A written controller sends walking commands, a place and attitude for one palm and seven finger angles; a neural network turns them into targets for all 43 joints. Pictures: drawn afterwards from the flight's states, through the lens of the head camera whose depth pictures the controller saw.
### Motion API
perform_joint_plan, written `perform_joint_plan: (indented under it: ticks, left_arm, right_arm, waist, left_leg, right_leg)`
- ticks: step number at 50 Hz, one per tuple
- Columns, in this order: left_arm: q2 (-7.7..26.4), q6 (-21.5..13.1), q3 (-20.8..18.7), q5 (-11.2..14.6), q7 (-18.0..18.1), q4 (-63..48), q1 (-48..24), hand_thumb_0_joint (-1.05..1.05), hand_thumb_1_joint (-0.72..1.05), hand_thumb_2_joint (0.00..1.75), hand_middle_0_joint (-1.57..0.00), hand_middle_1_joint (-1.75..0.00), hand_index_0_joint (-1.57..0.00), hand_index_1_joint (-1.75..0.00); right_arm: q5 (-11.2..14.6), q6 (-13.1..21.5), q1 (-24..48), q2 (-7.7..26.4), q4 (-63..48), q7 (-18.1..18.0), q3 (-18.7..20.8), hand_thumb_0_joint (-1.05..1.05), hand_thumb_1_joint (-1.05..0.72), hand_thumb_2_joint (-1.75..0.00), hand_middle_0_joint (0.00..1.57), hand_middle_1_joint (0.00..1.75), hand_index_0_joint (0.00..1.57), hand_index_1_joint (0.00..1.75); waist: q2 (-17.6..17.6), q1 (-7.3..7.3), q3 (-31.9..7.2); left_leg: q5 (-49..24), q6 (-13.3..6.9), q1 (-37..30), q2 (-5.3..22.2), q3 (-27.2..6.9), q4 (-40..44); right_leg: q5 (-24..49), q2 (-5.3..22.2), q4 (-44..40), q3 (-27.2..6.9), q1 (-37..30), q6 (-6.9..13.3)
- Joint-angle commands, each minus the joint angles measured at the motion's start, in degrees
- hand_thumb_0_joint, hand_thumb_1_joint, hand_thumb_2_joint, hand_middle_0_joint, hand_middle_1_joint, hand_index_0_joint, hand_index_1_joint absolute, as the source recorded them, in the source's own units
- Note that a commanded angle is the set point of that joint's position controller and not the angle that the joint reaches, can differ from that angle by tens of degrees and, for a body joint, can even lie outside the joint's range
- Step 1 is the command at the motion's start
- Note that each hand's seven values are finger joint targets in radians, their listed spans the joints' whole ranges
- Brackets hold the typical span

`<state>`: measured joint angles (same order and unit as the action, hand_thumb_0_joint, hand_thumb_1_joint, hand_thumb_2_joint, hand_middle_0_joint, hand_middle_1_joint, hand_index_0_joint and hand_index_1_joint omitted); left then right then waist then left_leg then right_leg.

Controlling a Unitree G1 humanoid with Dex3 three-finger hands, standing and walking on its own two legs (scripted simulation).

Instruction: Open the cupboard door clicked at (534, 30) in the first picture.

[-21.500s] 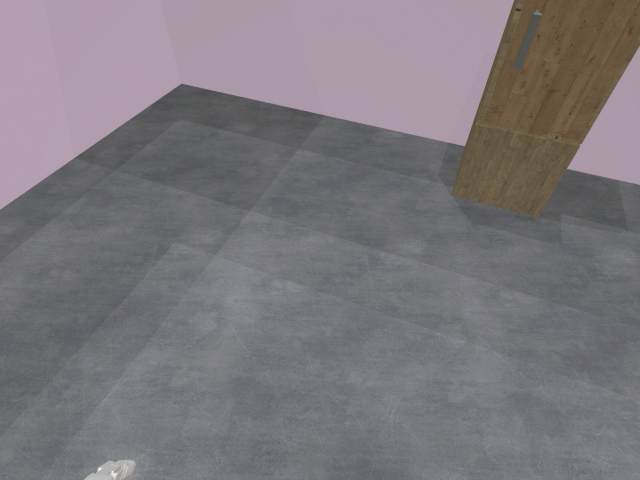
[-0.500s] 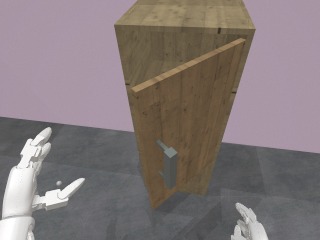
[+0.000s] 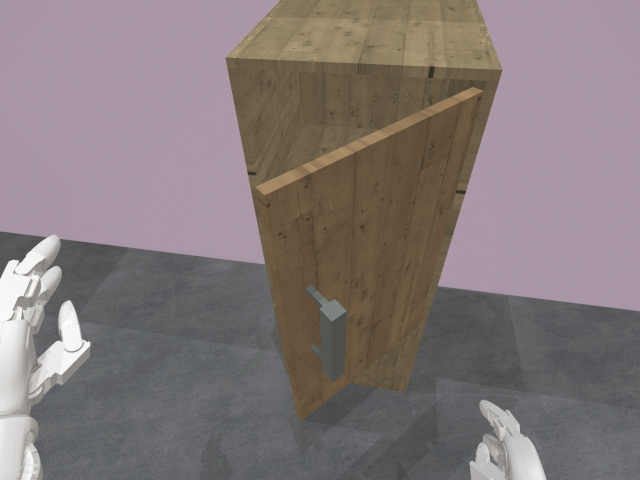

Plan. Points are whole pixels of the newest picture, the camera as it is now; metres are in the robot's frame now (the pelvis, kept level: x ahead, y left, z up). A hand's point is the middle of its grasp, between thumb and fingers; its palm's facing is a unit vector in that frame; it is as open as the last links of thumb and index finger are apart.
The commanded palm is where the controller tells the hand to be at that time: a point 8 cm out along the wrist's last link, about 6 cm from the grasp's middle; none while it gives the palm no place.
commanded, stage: draw the hand back to the body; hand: left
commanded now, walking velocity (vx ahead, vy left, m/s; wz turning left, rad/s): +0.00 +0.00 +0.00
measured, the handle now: (323, 333) +0.33 +0.05 -0.02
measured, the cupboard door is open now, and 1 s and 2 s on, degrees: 49 49 49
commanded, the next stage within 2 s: step back with the hand held close in 0.12 s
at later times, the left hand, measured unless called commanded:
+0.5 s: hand (74, 357) +0.18 +0.27 +0.14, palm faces +0.34 -0.79 -0.51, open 7.4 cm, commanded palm +0.11 +0.31 +0.17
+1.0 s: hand out of the picture +0.08 +0.28 +0.16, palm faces +0.45 -0.76 -0.47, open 7.4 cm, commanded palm +0.01 +0.32 +0.17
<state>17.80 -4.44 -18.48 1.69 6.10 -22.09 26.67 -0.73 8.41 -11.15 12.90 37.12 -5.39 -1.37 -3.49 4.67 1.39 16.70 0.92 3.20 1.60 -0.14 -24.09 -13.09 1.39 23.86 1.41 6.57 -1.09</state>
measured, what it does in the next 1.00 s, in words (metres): shifts its weight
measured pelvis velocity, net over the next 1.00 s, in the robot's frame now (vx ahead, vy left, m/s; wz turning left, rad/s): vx -0.12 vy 0.02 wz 0.02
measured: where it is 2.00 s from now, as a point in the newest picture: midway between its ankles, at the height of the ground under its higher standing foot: outside the picture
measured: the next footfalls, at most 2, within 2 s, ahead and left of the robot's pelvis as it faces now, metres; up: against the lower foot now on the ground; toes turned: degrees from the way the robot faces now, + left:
left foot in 1.32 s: -0.07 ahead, +0.12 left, +0.00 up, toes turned +5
right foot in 1.64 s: -0.27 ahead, -0.10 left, +0.00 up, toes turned -1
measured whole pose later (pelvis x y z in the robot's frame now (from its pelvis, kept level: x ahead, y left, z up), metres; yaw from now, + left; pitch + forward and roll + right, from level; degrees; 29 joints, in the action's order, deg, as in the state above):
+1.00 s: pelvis -0.12 +0.02 -0.02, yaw +1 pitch -2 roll -1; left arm 21.7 -12.7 -23.9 -0.8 8.4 -29.8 29.0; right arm -0.4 5.4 -12.1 12.9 33.0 -5.0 -0.7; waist 0.3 1.0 3.8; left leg 15.1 -1.3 22.8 0.0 -0.3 -35.8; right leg -7.7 2.3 28.9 0.3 22.7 -2.0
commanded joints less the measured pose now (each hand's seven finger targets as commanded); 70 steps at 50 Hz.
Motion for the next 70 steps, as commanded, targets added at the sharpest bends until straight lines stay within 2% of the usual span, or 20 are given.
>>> perform_joint_plan:
  ticks: [1, 11, 13, 14, 17, 25, 32, 38, 44, 48, 53, 55, 58, 61, 64, 65, 66, 67, 68, 70]
  left_arm:
    - [12.90, -4.37, -8.58, 0.15, 1.58, -13.69, -6.14, 0.00, 0.90, 0.90, -0.20, -0.30, -0.20, -0.30]
    - [10.82, -4.05, -6.95, 0.24, 1.08, -10.34, -5.36, 0.00, 0.90, 0.90, -0.20, -0.30, -0.20, -0.30]
    - [18.59, -6.78, -13.96, -0.26, 1.66, -13.42, -14.52, 0.00, 0.90, 0.90, -0.20, -0.30, -0.20, -0.30]
    - [14.66, -6.71, -11.34, -0.26, 1.05, -8.16, -7.68, 0.00, 0.90, 0.90, -0.20, -0.30, -0.20, -0.30]
    - [13.09, -7.23, -9.49, -0.43, 0.63, -10.65, -2.92, 0.00, 0.90, 0.90, -0.20, -0.30, -0.20, -0.30]
    - [16.94, -7.77, -14.14, 0.16, 1.78, -18.20, 5.60, 0.00, 0.90, 0.90, -0.20, -0.30, -0.20, -0.30]
    - [16.03, -9.03, -13.95, -0.30, 2.58, -17.54, 4.15, 0.00, 0.90, 0.90, -0.20, -0.30, -0.20, -0.30]
    - [14.14, -10.29, -12.73, -1.96, 2.75, -15.46, 1.33, 0.00, 0.90, 0.90, -0.20, -0.30, -0.20, -0.30]
    - [15.70, -11.77, -12.84, -2.52, 3.40, -19.01, -2.74, 0.00, 0.90, 0.90, -0.20, -0.30, -0.20, -0.30]
    - [16.91, -12.64, -13.80, -1.67, 4.21, -21.11, -1.77, 0.00, 0.90, 0.90, -0.20, -0.30, -0.20, -0.30]
    - [16.40, -13.21, -16.58, -2.15, 4.33, -18.90, 2.60, 0.00, 0.90, 0.90, -0.20, -0.30, -0.20, -0.30]
    - [16.42, -13.26, -17.18, -2.27, 3.95, -15.97, 4.27, 0.00, 0.90, 0.90, -0.20, -0.30, -0.20, -0.30]
    - [16.98, -14.13, -17.20, -3.13, 3.10, -14.97, 1.67, 0.00, 0.90, 0.90, -0.20, -0.30, -0.20, -0.30]
    - [17.55, -13.01, -14.09, -1.18, 3.53, -17.60, -0.79, 0.00, 0.90, 0.90, -0.20, -0.30, -0.20, -0.30]
    - [18.09, -12.18, -13.54, -0.63, 3.83, -19.45, -3.09, 0.00, 0.90, 0.90, -0.20, -0.30, -0.20, -0.30]
    - [18.84, -12.49, -13.54, -0.53, 3.67, -21.43, -4.38, 0.00, 0.90, 0.90, -0.20, -0.30, -0.20, -0.30]
    - [17.08, -13.34, -13.84, -0.53, 3.83, -23.48, -2.79, 0.00, 0.90, 0.90, -0.20, -0.30, -0.20, -0.30]
    - [17.16, -13.97, -15.43, -2.21, 4.79, -25.21, -4.19, 0.00, 0.90, 0.90, -0.20, -0.30, -0.20, -0.30]
    - [19.31, -13.85, -16.86, -2.48, 5.17, -25.09, -5.54, 0.00, 0.90, 0.90, -0.20, -0.30, -0.20, -0.30]
    - [19.74, -14.35, -17.22, -0.77, 4.06, -25.69, -0.20, 0.00, 0.90, 0.90, -0.20, -0.30, -0.20, -0.30]
  right_arm:
    - [-0.38, 3.63, 7.79, 5.10, -9.25, -0.71, 2.00, 0.00, -0.90, -0.90, 0.20, 0.30, 0.20, 0.30]
    - [-0.24, 3.48, 7.91, 5.26, -8.47, -0.40, 2.37, 0.00, -0.90, -0.90, 0.20, 0.30, 0.20, 0.30]
    - [0.47, 2.20, 7.10, 6.59, -10.36, -0.33, 1.93, 0.00, -0.90, -0.90, 0.20, 0.30, 0.20, 0.30]
    - [0.10, 1.04, 7.11, 6.19, -9.50, -0.25, 2.23, 0.00, -0.90, -0.90, 0.20, 0.30, 0.20, 0.30]
    - [-0.21, -0.68, 7.79, 6.79, -10.77, 0.06, 2.59, 0.00, -0.90, -0.90, 0.20, 0.30, 0.20, 0.30]
    - [0.06, -3.48, 7.89, 6.55, -13.47, -0.14, 4.11, 0.00, -0.90, -0.90, 0.20, 0.30, 0.20, 0.30]
    - [0.32, -3.08, 7.05, 7.07, -14.09, -0.60, 4.22, 0.00, -0.90, -0.90, 0.20, 0.30, 0.20, 0.30]
    - [0.67, -1.71, 6.19, 8.25, -14.63, -0.27, 4.22, 0.00, -0.90, -0.90, 0.20, 0.30, 0.20, 0.30]
    - [0.36, -0.13, 4.24, 7.83, -13.87, 0.00, 4.13, 0.00, -0.90, -0.90, 0.20, 0.30, 0.20, 0.30]
    - [0.13, 0.54, 3.48, 7.27, -13.08, -0.32, 3.83, 0.00, -0.90, -0.90, 0.20, 0.30, 0.20, 0.30]
    - [0.59, 1.42, 4.95, 7.77, -13.57, -0.49, 4.39, 0.00, -0.90, -0.90, 0.20, 0.30, 0.20, 0.30]
    - [0.96, 1.85, 5.51, 7.89, -13.64, -0.29, 4.90, 0.00, -0.90, -0.90, 0.20, 0.30, 0.20, 0.30]
    - [0.24, 2.17, 5.67, 8.43, -13.39, 0.24, 5.48, 0.00, -0.90, -0.90, 0.20, 0.30, 0.20, 0.30]
    - [0.05, 0.97, 4.20, 5.56, -9.66, 1.27, 4.96, 0.00, -0.90, -0.90, 0.20, 0.30, 0.20, 0.30]
    - [0.35, 0.12, 3.71, 5.75, -9.35, 0.83, 4.48, 0.00, -0.90, -0.90, 0.20, 0.30, 0.20, 0.30]
    - [0.14, 0.27, 4.88, 7.27, -9.82, 0.21, 4.54, 0.00, -0.90, -0.90, 0.20, 0.30, 0.20, 0.30]
    - [-0.14, 1.06, 5.77, 9.13, -11.34, -0.46, 4.56, 0.00, -0.90, -0.90, 0.20, 0.30, 0.20, 0.30]
    - [-1.31, 2.36, 6.05, 7.78, -11.23, -0.57, 4.48, 0.00, -0.90, -0.90, 0.20, 0.30, 0.20, 0.30]
    - [-1.44, 3.20, 4.91, 4.78, -9.58, -0.23, 4.74, 0.00, -0.90, -0.90, 0.20, 0.30, 0.20, 0.30]
    - [0.30, 4.03, 3.99, 6.67, -9.85, 0.89, 6.76, 0.00, -0.90, -0.90, 0.20, 0.30, 0.20, 0.30]
  waist:
    - [-0.93, -0.20, -4.96]
    - [0.33, -0.46, -2.33]
    - [2.79, -3.59, 2.05]
    - [6.55, -3.67, 0.94]
    - [1.77, -3.77, -3.08]
    - [0.70, -3.23, -14.52]
    - [-2.55, -3.43, -7.77]
    - [-1.67, -3.89, -2.49]
    - [3.22, -4.81, -2.03]
    - [0.77, -5.12, -4.19]
    - [-7.03, -3.81, -7.63]
    - [-5.05, -3.82, -7.74]
    - [1.69, -4.40, 2.07]
    - [17.82, -4.74, -4.59]
    - [14.50, -5.96, -4.43]
    - [4.64, -6.31, -1.34]
    - [-14.05, -5.77, -0.89]
    - [-22.50, -5.62, -3.15]
    - [-11.72, -5.31, -4.96]
    - [-4.29, -4.51, -13.13]
  left_leg:
    - [-15.82, -1.77, 2.29, -1.35, 2.25, 3.36]
    - [-14.12, -1.77, 2.05, -1.06, 2.32, 4.56]
    - [-9.80, -2.59, 6.87, -0.51, 1.21, 2.46]
    - [-9.95, -2.65, 6.56, -0.74, 0.45, 1.17]
    - [-16.20, -2.15, 5.84, -0.52, 0.84, 0.92]
    - [-27.34, -1.43, 6.54, 0.67, 0.53, -0.50]
    - [-13.63, -2.80, 16.67, 2.60, -1.53, 4.18]
    - [16.09, -5.61, 34.42, 3.79, -3.95, 7.66]
    - [18.46, -4.26, 27.44, -0.05, -2.09, -2.22]
    - [14.47, -3.19, 21.85, -0.04, -3.59, -1.22]
    - [19.22, -6.74, 37.75, 7.04, -9.75, 9.69]
    - [19.56, -7.00, 40.35, 6.52, -8.06, 7.46]
    - [26.34, -5.98, 40.99, 1.61, -4.00, -5.62]
    - [7.98, -0.44, 11.43, -3.49, 1.88, -29.05]
    - [8.11, -1.06, 5.20, -2.57, 2.30, -17.30]
    - [11.73, -2.81, 8.28, 0.48, -3.66, -5.16]
    - [21.29, -6.94, 22.68, 11.34, -18.82, 11.34]
    - [25.02, -12.24, 35.43, 22.28, -31.36, 20.33]
    - [14.05, -11.83, 30.01, 21.18, -25.66, 16.74]
    - [12.82, -9.48, 20.44, 16.91, -17.71, 10.28]
  right_leg:
    - [12.14, -0.99, -3.69, 1.18, -4.31, 1.48]
    - [9.80, -1.41, -5.32, 1.18, -3.14, 1.27]
    - [11.24, 0.72, -8.64, -3.16, 3.07, 1.12]
    - [11.98, 1.63, -8.87, -2.83, 3.23, 1.30]
    - [18.24, 2.20, -6.28, -1.77, 1.82, 1.57]
    - [28.87, 1.85, 0.60, -0.62, -3.58, 1.09]
    - [15.37, -0.37, 3.28, -0.47, -1.77, -0.09]
    - [4.41, -0.74, 6.55, -2.59, -6.44, -0.14]
    - [-13.54, 2.81, -3.59, -7.62, 7.78, 1.57]
    - [-12.12, 2.32, -2.15, -4.90, 12.12, 1.37]
    - [4.77, -3.78, 16.30, -1.37, -7.27, -0.63]
    - [8.23, -3.66, 16.77, -2.84, -9.75, -0.45]
    - [-9.67, 1.39, 2.17, -16.09, 4.87, 2.78]
    - [-13.91, 13.31, -12.33, -20.26, 29.22, 8.99]
    - [-15.08, 8.63, -8.09, -10.73, 32.31, 4.40]
    - [-17.92, 4.52, 0.67, -8.13, 32.67, 2.47]
    - [-16.47, -2.85, 20.48, -3.32, 23.42, -0.24]
    - [-14.74, -7.67, 44.33, -2.97, 13.37, -0.90]
    - [-14.09, -5.34, 51.20, -6.97, 16.89, 0.18]
    - [-15.12, -6.19, 48.21, -5.87, 15.23, -0.11]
